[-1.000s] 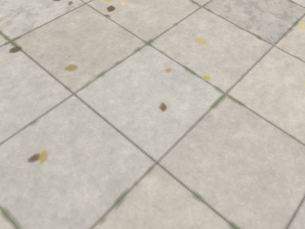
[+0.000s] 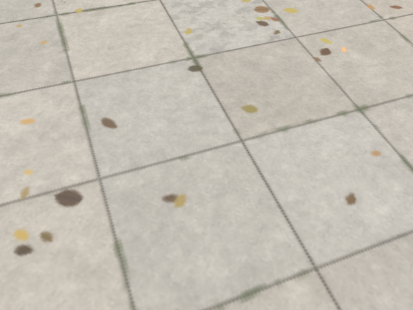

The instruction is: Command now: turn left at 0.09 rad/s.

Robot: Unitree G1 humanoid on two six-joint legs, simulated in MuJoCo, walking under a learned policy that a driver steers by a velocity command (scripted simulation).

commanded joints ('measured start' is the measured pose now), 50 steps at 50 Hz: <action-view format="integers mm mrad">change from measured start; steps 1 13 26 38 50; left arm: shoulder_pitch -15 9 14 39 170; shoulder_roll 56 70 56 41 116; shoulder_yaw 6 -9 -24 -33 -1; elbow -47 43 111 157 157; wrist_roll -4 11 9 8 -30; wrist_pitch -12 -51 -41 -38 -104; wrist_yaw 2 -6 6 10 -6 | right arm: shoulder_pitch -27 -6 38 60 64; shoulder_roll -155 -131 -135 -125 -53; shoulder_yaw -41 -36 -36 -26 -17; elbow -28 87 219 295 265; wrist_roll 2 3 9 12 43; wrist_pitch -9 4 -3 -4 -112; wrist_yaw -4 -15 -24 -30 11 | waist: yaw -23 -14 -10 -14 -15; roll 176 -4 46 39 -126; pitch -104 -54 -40 -33 78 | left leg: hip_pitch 78 51 46 43 -211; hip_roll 235 65 63 62 20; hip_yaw -187 -61 -46 -36 32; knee -89 -30 -37 -38 187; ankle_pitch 403 122 155 153 -195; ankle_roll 177 -3 -23 -24 49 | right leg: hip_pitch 43 139 149 139 131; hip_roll -2 -17 7 22 -209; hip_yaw -1 31 15 5 415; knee -132 -413 -412 -415 -550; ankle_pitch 44 329 327 324 -209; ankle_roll -2 -87 -97 -95 -322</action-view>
